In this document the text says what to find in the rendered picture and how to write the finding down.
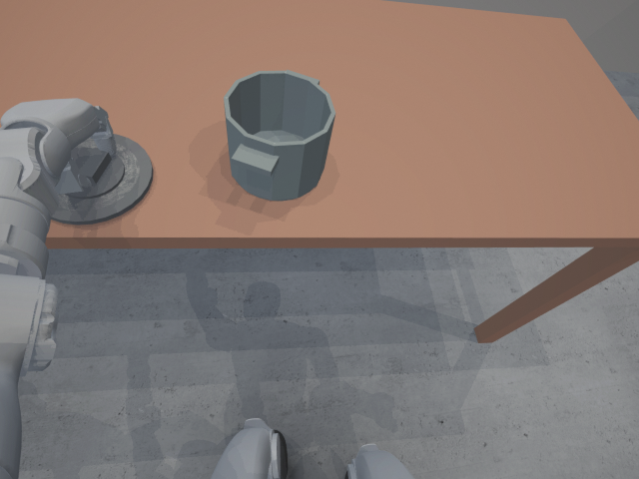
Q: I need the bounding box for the right robot shin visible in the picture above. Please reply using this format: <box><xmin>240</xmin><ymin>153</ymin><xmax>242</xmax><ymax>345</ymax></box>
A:
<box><xmin>355</xmin><ymin>444</ymin><xmax>378</xmax><ymax>458</ymax></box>

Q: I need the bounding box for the robot left hand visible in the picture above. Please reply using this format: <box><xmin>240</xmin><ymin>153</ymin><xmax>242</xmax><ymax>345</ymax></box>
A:
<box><xmin>0</xmin><ymin>98</ymin><xmax>117</xmax><ymax>195</ymax></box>

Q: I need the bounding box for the robot left upper arm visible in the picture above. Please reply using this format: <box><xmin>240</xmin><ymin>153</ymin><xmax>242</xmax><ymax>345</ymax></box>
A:
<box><xmin>0</xmin><ymin>273</ymin><xmax>59</xmax><ymax>479</ymax></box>

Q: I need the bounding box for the table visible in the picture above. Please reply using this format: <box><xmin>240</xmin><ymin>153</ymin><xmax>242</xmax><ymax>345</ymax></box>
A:
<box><xmin>0</xmin><ymin>0</ymin><xmax>639</xmax><ymax>343</ymax></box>

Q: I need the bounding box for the knob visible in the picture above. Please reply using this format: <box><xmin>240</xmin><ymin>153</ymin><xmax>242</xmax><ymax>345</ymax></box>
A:
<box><xmin>71</xmin><ymin>146</ymin><xmax>112</xmax><ymax>184</ymax></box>

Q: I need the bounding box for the lid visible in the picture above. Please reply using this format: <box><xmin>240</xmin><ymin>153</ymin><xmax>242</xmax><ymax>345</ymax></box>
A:
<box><xmin>50</xmin><ymin>134</ymin><xmax>153</xmax><ymax>226</ymax></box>

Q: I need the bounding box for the pot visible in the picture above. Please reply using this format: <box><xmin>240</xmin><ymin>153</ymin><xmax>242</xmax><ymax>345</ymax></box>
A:
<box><xmin>224</xmin><ymin>70</ymin><xmax>335</xmax><ymax>201</ymax></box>

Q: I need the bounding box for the left robot forearm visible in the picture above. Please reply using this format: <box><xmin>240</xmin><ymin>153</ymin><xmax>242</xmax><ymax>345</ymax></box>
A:
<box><xmin>0</xmin><ymin>116</ymin><xmax>71</xmax><ymax>279</ymax></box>

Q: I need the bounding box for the robot left thigh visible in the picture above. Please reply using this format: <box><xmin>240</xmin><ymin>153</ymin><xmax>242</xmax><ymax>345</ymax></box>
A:
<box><xmin>211</xmin><ymin>427</ymin><xmax>281</xmax><ymax>479</ymax></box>

